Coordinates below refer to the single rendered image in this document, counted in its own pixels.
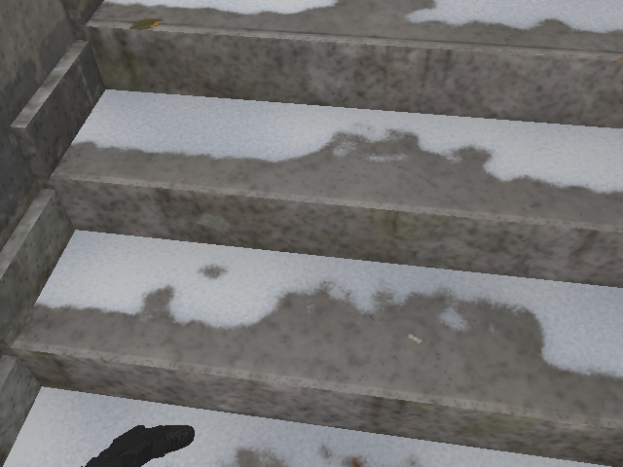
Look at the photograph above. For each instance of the robot left hand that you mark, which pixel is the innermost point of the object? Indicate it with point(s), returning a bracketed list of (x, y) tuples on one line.
[(139, 445)]

